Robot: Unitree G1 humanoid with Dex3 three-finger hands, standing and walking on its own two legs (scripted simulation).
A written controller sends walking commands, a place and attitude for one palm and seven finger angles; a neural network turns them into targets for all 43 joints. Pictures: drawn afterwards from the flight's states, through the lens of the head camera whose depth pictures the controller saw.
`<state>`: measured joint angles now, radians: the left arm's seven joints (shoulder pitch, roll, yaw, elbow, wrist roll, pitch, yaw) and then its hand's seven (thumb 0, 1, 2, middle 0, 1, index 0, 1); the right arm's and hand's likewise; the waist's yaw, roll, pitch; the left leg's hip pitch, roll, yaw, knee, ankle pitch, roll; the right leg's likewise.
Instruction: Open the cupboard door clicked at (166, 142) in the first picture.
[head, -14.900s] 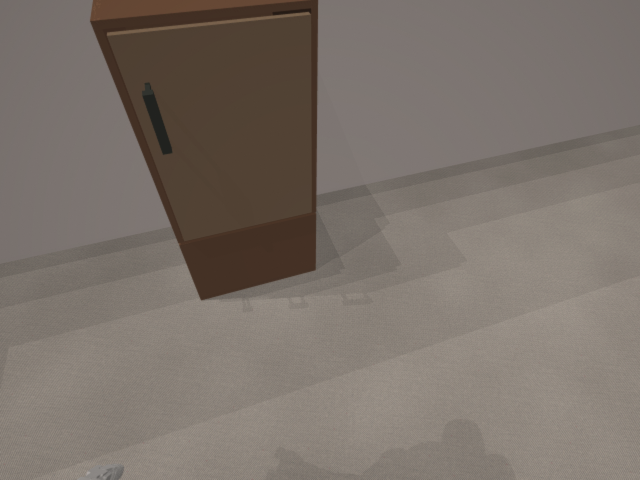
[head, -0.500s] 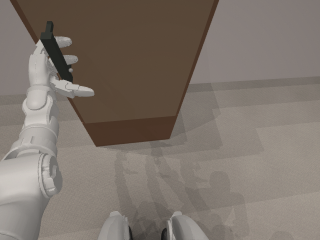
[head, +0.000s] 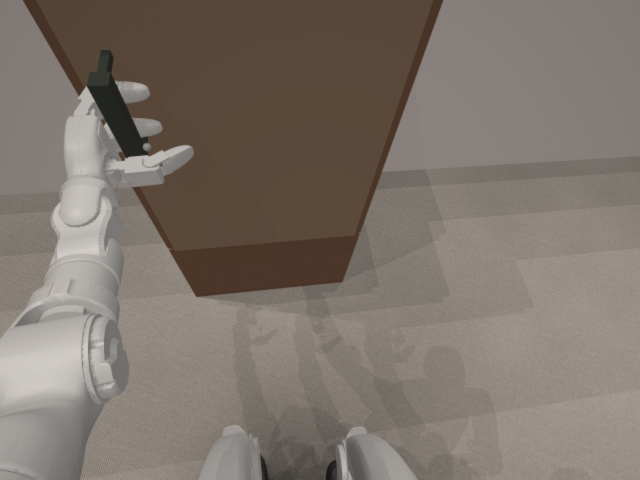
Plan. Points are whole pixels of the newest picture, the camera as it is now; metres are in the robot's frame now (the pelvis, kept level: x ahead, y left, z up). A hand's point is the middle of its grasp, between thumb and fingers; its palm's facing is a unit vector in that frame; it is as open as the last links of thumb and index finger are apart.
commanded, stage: close the thumb around the handle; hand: left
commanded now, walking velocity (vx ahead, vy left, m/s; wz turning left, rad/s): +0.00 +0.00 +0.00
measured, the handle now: (125, 116) +0.55 +0.21 +0.08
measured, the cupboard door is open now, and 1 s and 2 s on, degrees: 0 21 41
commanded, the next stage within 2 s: pull the door open along its arc in 0.34 s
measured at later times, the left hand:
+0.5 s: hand (146, 147) +0.51 +0.18 +0.07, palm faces +0.07 -1.00 -0.01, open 5.5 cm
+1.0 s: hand (181, 235) +0.38 +0.13 +0.08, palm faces +0.30 -0.95 +0.09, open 5.8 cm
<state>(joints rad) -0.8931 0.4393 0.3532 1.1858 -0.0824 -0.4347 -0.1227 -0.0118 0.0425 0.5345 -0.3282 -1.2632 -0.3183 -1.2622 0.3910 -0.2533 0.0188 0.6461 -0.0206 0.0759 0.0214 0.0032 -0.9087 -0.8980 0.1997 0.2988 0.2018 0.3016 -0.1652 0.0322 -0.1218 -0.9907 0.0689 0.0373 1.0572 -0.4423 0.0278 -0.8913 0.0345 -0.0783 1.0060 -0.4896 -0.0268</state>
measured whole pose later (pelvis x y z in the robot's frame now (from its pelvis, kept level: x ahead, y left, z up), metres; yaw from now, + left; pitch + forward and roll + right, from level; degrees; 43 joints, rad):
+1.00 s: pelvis +0.02 +0.00 +0.02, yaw +0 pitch +15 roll -1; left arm -0.20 0.01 0.07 0.40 -0.08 -0.36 0.29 0.01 0.71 0.75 -0.35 -1.35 -0.38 -1.35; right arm 0.30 -0.22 -0.02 0.56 -0.03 0.05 0.07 0.01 -0.91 -0.90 0.20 0.30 0.20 0.30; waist -0.04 0.02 -0.16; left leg -0.78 0.05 0.07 0.96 -0.44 0.03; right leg -0.70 0.02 -0.04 0.93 -0.49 -0.02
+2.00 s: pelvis +0.01 -0.06 +0.02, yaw +2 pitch +11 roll +2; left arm 0.15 -0.10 -0.17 0.14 0.06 -0.27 0.54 -0.01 -0.37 0.36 -0.29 -1.15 -0.32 -1.15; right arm 0.22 -0.20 -0.02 0.58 -0.07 0.01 -0.01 0.01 -0.91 -0.90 0.20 0.30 0.20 0.30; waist -0.01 0.03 -0.15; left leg -0.71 0.00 -0.05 0.93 -0.41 -0.04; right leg -0.65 0.03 -0.08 0.98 -0.53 -0.10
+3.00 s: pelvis -0.01 +0.01 +0.00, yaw +0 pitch +10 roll -1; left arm 0.37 0.05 -0.29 -0.13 0.02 -0.28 0.18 -0.02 -0.50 0.30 -0.18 -0.32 -0.19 -0.32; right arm 0.25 -0.19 0.04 0.41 -0.02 0.01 0.02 0.01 -0.91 -0.90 0.20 0.30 0.20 0.30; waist -0.01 0.04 -0.12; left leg -0.77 -0.01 0.00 1.06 -0.46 0.03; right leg -0.69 0.01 -0.03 1.04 -0.52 -0.01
